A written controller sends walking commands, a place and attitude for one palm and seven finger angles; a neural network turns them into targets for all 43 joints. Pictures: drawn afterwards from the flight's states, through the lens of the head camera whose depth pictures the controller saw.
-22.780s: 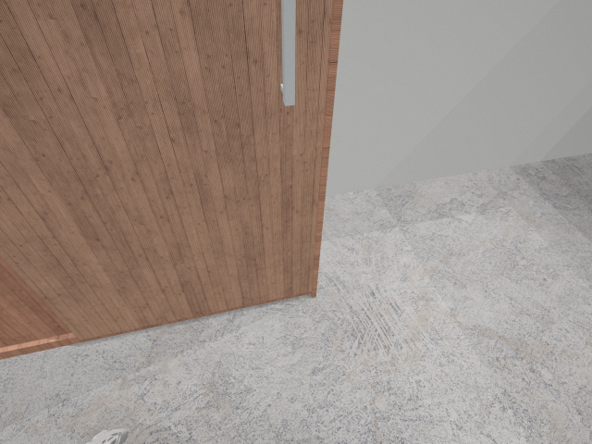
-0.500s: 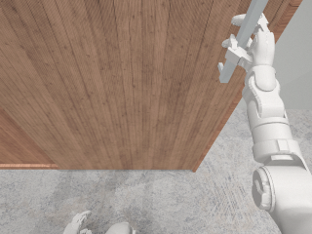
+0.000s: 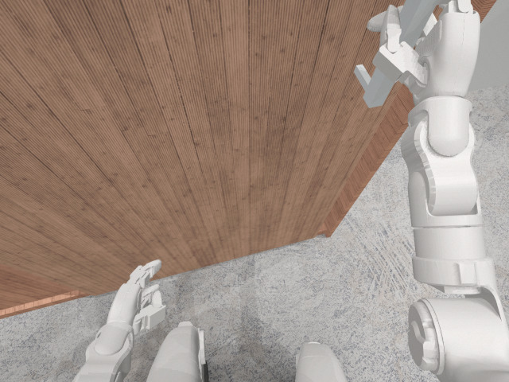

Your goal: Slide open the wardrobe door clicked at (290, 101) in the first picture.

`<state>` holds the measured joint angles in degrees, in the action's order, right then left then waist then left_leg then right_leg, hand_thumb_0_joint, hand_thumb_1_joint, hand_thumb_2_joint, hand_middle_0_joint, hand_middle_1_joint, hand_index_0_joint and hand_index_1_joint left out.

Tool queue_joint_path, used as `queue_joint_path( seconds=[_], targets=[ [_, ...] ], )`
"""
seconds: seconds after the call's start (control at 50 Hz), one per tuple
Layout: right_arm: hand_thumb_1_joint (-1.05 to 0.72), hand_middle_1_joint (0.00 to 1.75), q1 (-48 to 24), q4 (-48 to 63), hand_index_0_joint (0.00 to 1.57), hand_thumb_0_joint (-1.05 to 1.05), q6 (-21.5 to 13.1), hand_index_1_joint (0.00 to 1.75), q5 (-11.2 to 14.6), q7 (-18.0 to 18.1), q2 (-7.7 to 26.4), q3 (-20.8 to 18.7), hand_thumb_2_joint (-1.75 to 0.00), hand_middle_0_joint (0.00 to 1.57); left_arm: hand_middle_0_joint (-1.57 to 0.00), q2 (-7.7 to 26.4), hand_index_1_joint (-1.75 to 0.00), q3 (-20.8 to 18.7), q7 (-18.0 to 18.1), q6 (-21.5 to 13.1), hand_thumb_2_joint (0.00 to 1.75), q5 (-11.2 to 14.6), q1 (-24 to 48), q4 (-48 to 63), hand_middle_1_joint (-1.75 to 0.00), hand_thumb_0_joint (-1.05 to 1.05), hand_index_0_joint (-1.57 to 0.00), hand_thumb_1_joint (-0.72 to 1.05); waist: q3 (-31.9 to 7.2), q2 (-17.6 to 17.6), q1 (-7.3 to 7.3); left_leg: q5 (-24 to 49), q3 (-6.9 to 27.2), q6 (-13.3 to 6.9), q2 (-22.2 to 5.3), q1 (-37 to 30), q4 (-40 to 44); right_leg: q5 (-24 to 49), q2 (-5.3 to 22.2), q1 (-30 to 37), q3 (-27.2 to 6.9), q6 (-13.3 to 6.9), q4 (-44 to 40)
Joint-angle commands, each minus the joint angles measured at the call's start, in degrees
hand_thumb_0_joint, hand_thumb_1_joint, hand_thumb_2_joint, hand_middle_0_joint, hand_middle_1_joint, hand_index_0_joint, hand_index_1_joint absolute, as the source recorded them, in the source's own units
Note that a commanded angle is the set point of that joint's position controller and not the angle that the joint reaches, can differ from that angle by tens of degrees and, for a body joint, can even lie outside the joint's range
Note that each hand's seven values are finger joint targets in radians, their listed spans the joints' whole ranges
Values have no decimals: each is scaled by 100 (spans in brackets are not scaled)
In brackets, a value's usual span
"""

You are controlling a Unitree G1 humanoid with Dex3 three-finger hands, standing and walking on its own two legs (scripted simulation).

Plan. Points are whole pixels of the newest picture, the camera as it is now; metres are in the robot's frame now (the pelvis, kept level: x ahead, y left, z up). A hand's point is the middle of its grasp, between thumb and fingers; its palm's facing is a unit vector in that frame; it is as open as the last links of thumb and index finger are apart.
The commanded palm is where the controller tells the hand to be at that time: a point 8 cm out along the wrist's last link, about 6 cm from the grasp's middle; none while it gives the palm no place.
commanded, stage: step sideways, sliding the door along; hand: right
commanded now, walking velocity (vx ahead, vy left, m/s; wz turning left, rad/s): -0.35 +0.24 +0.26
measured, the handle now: out of the picture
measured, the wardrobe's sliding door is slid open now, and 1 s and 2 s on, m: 0.06 0.39 0.55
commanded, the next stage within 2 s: stop walking and hold the door there in 1.76 s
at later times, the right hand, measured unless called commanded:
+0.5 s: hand (262, 69) +0.41 -0.05 +0.22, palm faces +0.31 +0.95 -0.04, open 7.1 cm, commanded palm +0.37 -0.02 +0.22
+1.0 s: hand (60, 109) +0.38 +0.15 +0.22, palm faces +0.26 +0.97 -0.04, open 7.2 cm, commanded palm +0.34 +0.17 +0.21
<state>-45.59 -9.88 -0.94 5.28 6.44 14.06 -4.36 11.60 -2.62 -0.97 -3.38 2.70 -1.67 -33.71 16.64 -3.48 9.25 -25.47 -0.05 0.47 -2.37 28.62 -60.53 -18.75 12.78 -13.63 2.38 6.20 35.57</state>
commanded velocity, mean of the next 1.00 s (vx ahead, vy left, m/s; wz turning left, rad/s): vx -0.34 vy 0.25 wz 0.22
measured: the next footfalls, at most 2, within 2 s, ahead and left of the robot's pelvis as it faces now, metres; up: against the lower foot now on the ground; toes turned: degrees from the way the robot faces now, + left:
left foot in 0.14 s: +0.13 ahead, +0.23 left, -0.01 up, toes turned +4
right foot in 0.38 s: +0.08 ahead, +0.00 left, +0.00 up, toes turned -13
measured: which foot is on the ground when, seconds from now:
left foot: up 0.00-0.12, down 0.14-0.36, up 0.38-0.72, down 0.74-1.00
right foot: down 0.00-0.14, up 0.16-0.36, down 0.38-0.76, up 0.78-1.00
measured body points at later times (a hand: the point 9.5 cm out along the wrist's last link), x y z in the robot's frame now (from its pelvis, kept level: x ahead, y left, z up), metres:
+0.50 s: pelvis +0.06 +0.15 +0.01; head +0.16 +0.12 +0.45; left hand +0.28 +0.36 -0.08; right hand +0.39 -0.10 +0.23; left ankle +0.08 +0.30 -0.65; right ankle +0.04 +0.01 -0.73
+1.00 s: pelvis +0.04 +0.30 +0.01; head +0.13 +0.31 +0.45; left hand +0.25 +0.54 -0.08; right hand +0.36 +0.10 +0.23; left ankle +0.12 +0.37 -0.73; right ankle +0.05 +0.18 -0.68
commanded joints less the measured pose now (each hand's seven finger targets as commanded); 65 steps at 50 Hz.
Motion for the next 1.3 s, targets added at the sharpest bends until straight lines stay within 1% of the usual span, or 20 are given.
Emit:
queue_joint_path(
  seconds=[0.0,0.1,0.16,0.18,0.24,0.3,0.34,0.36,0.5,0.64,0.7,0.74,0.76,0.78,0.82,0.98,1.02,1.04,1.08,1.28],
  targets=[
    [-90,140,-2795,2559,45,0,-976,140,-91,-543,-470,1186,-90,45,-20,865,-30,-313,46,-382,90,33,-148,857,-30,0,-20,90,-3553,-1559,-1193,433,-571,173,205,-127,1245,5651,903,2767,259,-1027,-299],
    [-90,140,-1832,2855,45,0,-1118,140,-80,-459,91,742,-90,45,-20,655,-30,-139,30,-603,90,171,-179,922,-30,0,-20,90,-3552,-1266,-1024,2741,-825,183,430,-1848,3419,4814,351,2074,502,-1291,906],
    [-90,140,-918,3127,45,0,-1008,140,-195,-371,960,80,-90,45,-20,318,-30,-1,209,-613,90,30,212,987,-30,0,-20,90,-3463,1925,-652,9554,1354,-611,-1598,-3320,3077,-2435,-1109,-990,79,-281,3130],
    [-90,140,-881,3599,45,0,-1029,140,-102,-371,946,59,-90,45,-20,370,-30,-52,242,-611,90,52,160,978,-30,0,-20,90,-3428,2471,-643,9233,1430,-633,-1630,-3207,2936,-2487,-1009,-1040,-227,-362,3495],
    [-90,140,-389,4408,45,0,-1283,140,-14,-162,422,259,-90,45,-20,248,-30,245,226,-631,90,77,158,697,-30,0,-20,90,-3599,1302,-856,8972,1207,-920,-1517,-4383,2534,-1976,-833,-1442,-354,-429,1299],
    [-90,140,-109,4798,45,0,-1552,140,-90,-91,372,408,-90,45,-20,452,-30,45,262,-387,90,40,118,783,-30,0,-20,90,-4006,1176,-1047,7379,651,-651,-1025,-3205,1960,1139,-475,615,20,-362,-588],
    [-90,140,-193,5023,45,0,-1568,140,-33,-247,-44,822,-90,45,-20,807,-30,-261,138,-336,90,2,99,933,-30,0,-20,90,-4246,-595,-949,400,30,90,56,330,308,7671,1907,3746,-1763,-1517,-912],
    [-90,140,-183,4805,45,0,-1612,140,-218,-304,-230,918,-90,45,-20,787,-30,-246,-46,-399,90,-46,-115,981,-30,0,-20,90,-4523,-450,-870,-1189,520,40,35,422,-520,8505,2159,3813,-1433,-1813,-393],
    [-90,140,189,4645,45,0,-1246,140,-442,-386,-361,1103,-90,45,-20,743,-30,-219,-179,-721,90,-70,-86,1112,-30,0,-20,90,-2934,-1557,-898,421,-438,211,226,423,306,6320,1073,2921,685,-980,-831],
    [-90,140,826,4847,45,0,-1316,140,-286,-341,-175,925,-90,45,-20,566,-30,-67,-163,-936,90,-102,-44,1205,-30,0,-20,90,-2900,-1868,-947,938,-771,235,411,-658,2113,5730,1015,2554,959,-863,-479],
    [-90,140,1049,4984,45,0,-1290,140,-282,-266,190,592,-90,45,-20,486,-30,5,-127,-939,90,40,-39,1149,-30,0,-20,90,-3223,-794,-869,3337,-722,248,394,-1956,3549,3927,493,1991,895,-1367,788],
    [-90,140,1337,5171,45,0,-1235,140,-312,-195,757,302,-90,45,-20,214,-30,141,26,-873,90,-10,305,1270,-30,0,-20,90,-3185,1613,-707,8548,1124,-279,-1267,-2901,3553,-1903,-814,-289,616,-451,2470],
    [-90,140,1989,5064,45,0,-1174,140,-311,-95,848,-13,-90,45,-20,247,-30,157,112,-885,90,-102,273,1182,-30,0,-20,90,-3166,1987,-496,9326,1684,-422,-1530,-2770,3513,-2746,-1206,-760,-97,-399,3140],
    [-90,140,2097,5315,45,0,-1216,140,-142,-110,657,119,-90,45,-20,419,-30,22,70,-864,90,-69,106,1148,-30,0,-20,90,-3339,2247,-543,8607,1614,-122,-1431,-2767,3406,-2546,-1126,-709,-496,-441,3410],
    [-90,140,1950,6003,45,0,-1405,140,-158,-22,203,424,-90,45,-20,125,-30,271,-10,-843,90,-58,134,917,-30,0,-20,90,-3598,1271,-752,8498,1568,-839,-1616,-4376,3081,-2121,-985,-1667,-658,-402,2958],
    [-90,140,1982,5832,45,0,-1796,140,-356,-52,-227,1105,-90,45,-20,369,-30,71,8,-349,90,-73,40,912,-30,0,-20,90,-3881,1005,-1016,6111,961,-850,-1077,-2722,3075,139,-1029,529,40,-465,-207],
    [-90,140,1765,5752,45,0,-1793,140,-276,-191,-432,1510,-90,45,-20,589,-30,-34,23,-319,90,-70,-8,1034,-30,0,-20,90,-3705,37,-1163,2976,402,-330,-356,-748,2120,3204,373,2251,-1009,-998,-1220],
    [-90,140,1587,5647,45,0,-1770,140,-301,-240,-260,1274,-90,45,-20,858,-30,-183,-8,-384,90,-105,33,1150,-30,0,-20,90,-3600,-1406,-999,-583,183,37,242,587,588,6065,2190,2595,-2872,-1866,-1407],
    [-90,140,1334,4863,45,0,-1595,140,-441,-206,175,551,-90,45,-20,879,-30,-161,-49,-426,90,-236,285,1013,-30,0,-20,90,-3283,-307,-877,-383,965,-57,385,415,-1141,4538,2284,1459,-2028,-1984,-1380],
    [-90,140,665,3522,45,0,-931,140,-231,-286,298,95,-90,45,-20,727,-30,-180,50,-152,90,-118,-216,743,-30,0,-20,90,-2823,-1681,-986,223,-589,365,413,-597,1027,3333,983,1138,99,-1135,-1503]
  ],
)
